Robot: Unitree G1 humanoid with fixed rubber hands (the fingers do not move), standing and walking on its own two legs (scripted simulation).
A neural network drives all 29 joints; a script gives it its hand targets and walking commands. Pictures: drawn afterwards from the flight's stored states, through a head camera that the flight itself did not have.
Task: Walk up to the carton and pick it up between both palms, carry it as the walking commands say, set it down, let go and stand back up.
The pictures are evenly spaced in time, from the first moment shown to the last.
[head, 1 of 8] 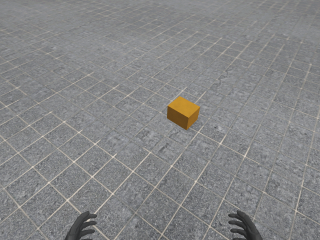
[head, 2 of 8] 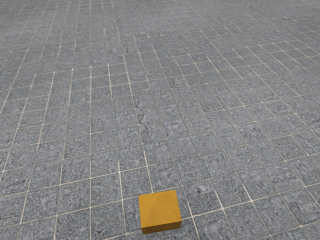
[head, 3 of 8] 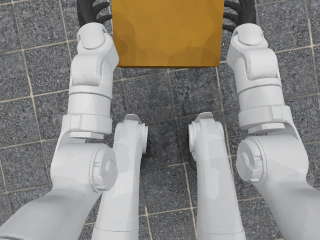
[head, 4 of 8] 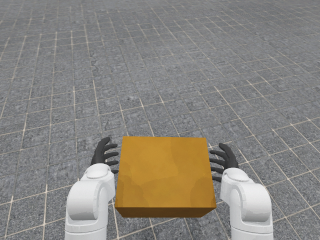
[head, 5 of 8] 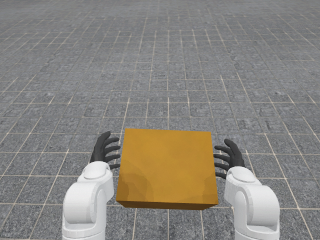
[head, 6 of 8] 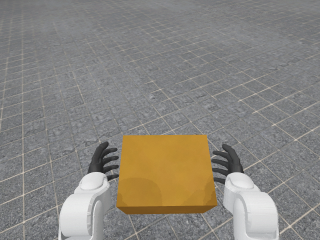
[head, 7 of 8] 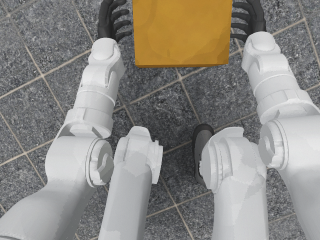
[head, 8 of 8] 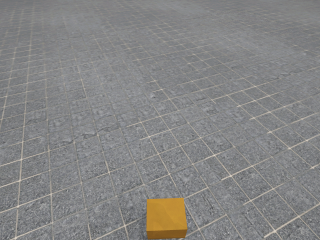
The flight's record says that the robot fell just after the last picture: no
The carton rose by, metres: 0.73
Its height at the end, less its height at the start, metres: +0.00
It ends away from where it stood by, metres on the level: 1.04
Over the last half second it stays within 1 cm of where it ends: yes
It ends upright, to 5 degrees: yes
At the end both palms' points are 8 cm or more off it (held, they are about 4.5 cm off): yes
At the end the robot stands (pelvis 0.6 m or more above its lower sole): yes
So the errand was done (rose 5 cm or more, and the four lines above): yes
